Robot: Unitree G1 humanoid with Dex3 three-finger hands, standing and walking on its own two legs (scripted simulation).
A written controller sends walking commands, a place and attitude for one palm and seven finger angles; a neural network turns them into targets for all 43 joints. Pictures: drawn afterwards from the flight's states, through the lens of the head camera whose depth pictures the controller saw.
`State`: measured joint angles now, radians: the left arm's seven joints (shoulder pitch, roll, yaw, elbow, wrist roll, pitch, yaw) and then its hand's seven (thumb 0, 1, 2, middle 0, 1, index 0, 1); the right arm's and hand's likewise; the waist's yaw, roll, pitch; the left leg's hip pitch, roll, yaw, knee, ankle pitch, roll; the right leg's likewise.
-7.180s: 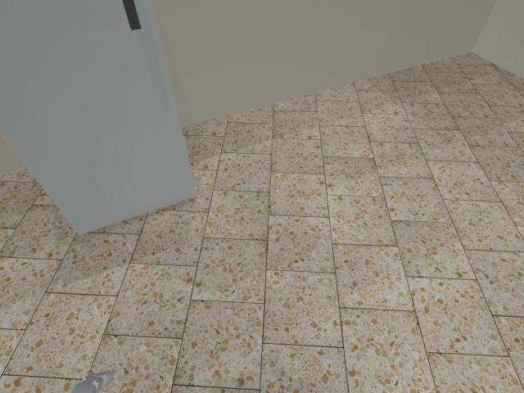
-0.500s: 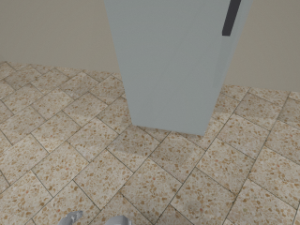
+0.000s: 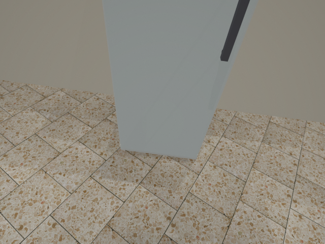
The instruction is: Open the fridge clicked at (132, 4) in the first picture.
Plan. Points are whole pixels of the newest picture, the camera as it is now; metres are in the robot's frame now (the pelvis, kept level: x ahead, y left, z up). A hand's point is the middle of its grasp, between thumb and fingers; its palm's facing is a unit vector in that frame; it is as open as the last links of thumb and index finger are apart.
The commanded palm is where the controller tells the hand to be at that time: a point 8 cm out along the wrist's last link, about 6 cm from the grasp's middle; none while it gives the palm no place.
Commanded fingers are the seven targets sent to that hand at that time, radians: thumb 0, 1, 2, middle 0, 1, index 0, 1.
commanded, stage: take the last steps up to it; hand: right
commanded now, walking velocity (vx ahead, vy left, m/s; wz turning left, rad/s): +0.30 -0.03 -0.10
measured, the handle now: (237, 14) +0.78 -0.19 +0.25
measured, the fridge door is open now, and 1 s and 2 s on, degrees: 0 0 0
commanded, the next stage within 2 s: come to a stop and stand still in 0.84 s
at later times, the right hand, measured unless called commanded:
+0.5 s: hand out of the picture +0.04 -0.24 -0.18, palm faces +0.10 +0.99 -0.14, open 7.4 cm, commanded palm none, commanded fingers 0.00 -0.90 -0.90 0.20 0.30 0.20 0.30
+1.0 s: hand (225, 189) +0.35 -0.21 -0.17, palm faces +0.07 +0.97 -0.21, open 7.2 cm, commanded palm none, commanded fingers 0.00 -0.90 -0.90 0.20 0.30 0.20 0.30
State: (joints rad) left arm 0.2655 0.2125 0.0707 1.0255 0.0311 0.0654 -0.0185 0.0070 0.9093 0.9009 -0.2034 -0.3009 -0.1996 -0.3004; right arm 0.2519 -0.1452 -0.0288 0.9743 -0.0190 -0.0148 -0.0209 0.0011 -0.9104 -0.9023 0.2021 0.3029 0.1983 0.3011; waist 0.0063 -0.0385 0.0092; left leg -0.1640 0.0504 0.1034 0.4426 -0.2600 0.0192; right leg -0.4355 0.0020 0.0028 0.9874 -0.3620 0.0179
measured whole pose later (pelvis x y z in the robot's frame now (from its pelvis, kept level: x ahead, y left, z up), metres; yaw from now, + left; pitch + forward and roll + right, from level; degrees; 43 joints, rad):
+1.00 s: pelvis +0.27 -0.03 -0.01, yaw -2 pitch +0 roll +1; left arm 0.31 0.16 0.05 1.10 0.02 0.00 0.02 0.01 0.91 0.90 -0.20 -0.30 -0.20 -0.30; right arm 0.15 -0.14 -0.06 1.03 -0.01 -0.06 -0.03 -0.01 -0.94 -0.90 0.20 0.30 0.20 0.30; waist 0.03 -0.04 0.07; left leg -0.29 0.03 0.17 0.49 -0.20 0.05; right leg -0.42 -0.10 -0.07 1.03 -0.42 0.02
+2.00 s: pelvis +0.23 -0.01 -0.01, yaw -3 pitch -2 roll +1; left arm 0.31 0.18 0.02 0.97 0.03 0.02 0.01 0.01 0.91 0.90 -0.20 -0.30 -0.20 -0.30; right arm 0.31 -0.21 -0.02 0.95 -0.02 0.01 -0.03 0.00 -0.90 -0.90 0.20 0.30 0.20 0.30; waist 0.01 0.01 -0.01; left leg -0.25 0.00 0.10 0.47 -0.19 0.03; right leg -0.29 0.01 -0.06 0.53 -0.20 -0.05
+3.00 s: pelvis +0.20 -0.07 +0.00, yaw -5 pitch -4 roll +1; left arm 0.20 0.26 0.05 1.08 0.01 0.02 0.01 0.01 0.91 0.90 -0.21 -0.30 -0.20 -0.30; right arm 0.35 -0.25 -0.02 1.07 -0.04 0.01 -0.03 0.00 -0.90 -0.90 0.20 0.30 0.20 0.30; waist -0.02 0.00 0.03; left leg -0.23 0.04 0.00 0.44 -0.24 0.00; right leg -0.23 0.09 -0.10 0.37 -0.13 -0.10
